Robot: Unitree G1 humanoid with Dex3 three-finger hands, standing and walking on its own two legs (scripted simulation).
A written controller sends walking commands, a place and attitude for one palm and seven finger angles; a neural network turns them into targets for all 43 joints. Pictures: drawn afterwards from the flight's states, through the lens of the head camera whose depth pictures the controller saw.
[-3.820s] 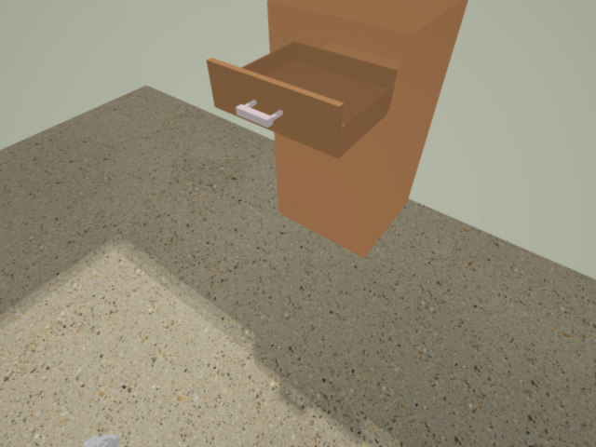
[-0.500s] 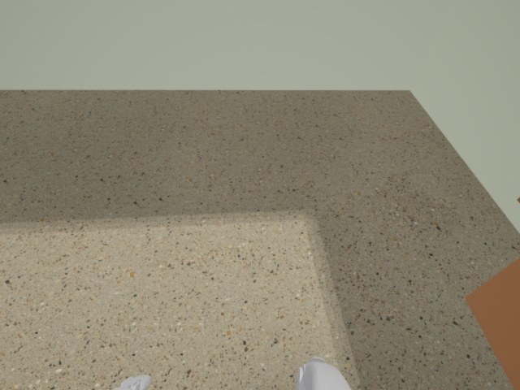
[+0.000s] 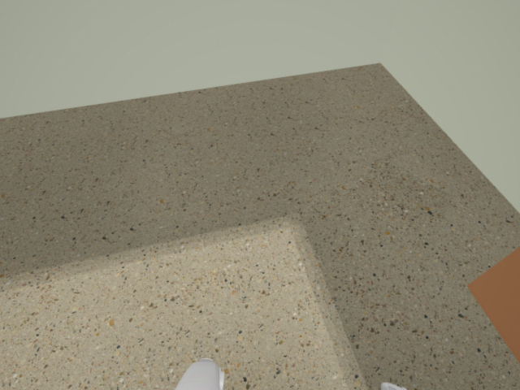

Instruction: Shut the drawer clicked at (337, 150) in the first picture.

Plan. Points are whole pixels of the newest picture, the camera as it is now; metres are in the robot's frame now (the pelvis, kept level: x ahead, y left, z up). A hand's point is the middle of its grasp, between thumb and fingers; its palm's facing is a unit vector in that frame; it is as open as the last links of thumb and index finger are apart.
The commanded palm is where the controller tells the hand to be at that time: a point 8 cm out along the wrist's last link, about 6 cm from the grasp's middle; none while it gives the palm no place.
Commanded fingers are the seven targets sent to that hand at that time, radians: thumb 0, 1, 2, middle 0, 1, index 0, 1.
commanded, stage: turn to face it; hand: left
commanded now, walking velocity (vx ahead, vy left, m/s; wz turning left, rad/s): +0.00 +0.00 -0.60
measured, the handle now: out of the picture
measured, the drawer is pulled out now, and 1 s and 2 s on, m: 0.30 0.30 0.30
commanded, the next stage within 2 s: take the last steps up to it in 1.90 s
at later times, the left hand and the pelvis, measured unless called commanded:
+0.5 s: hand (135, 377) +0.15 +0.24 -0.16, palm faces -0.28 -0.93 -0.25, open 7.4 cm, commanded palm none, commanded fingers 0.00 0.90 0.90 -0.20 -0.30 -0.20 -0.30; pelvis +0.01 +0.05 +0.00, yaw -20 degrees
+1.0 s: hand (190, 355) +0.19 +0.15 -0.17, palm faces -0.56 -0.80 -0.22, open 7.4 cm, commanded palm none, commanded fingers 0.00 0.90 0.90 -0.20 -0.30 -0.20 -0.30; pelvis +0.00 +0.05 -0.01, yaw -37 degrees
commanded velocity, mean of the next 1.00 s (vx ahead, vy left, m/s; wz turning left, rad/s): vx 0.00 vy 0.00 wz -0.60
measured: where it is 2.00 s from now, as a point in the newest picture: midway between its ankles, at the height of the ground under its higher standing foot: outside the picture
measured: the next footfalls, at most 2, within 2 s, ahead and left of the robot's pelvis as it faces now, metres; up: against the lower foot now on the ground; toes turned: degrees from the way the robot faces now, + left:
left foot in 0.14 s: +0.09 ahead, +0.16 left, +0.00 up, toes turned -2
right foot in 0.60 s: -0.02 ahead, -0.09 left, +0.00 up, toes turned -31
